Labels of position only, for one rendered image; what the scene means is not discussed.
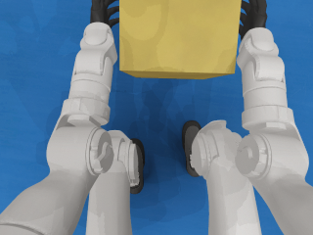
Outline robot right upper arm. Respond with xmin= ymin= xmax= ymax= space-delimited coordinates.
xmin=235 ymin=132 xmax=313 ymax=235

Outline robot right forearm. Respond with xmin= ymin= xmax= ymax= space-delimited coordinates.
xmin=236 ymin=27 xmax=309 ymax=163

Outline robot right thigh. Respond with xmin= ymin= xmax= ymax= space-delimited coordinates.
xmin=194 ymin=128 xmax=262 ymax=235

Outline left robot hand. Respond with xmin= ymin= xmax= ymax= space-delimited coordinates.
xmin=90 ymin=0 xmax=119 ymax=28

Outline robot right foot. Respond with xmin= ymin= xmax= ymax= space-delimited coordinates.
xmin=182 ymin=120 xmax=201 ymax=177

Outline right robot hand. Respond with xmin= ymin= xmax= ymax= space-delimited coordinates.
xmin=239 ymin=0 xmax=268 ymax=41

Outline carton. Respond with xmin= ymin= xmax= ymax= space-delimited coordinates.
xmin=119 ymin=0 xmax=242 ymax=79

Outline robot left upper arm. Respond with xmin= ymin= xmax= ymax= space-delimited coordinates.
xmin=0 ymin=126 xmax=114 ymax=235

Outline robot left forearm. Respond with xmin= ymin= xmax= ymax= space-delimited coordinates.
xmin=46 ymin=22 xmax=117 ymax=163

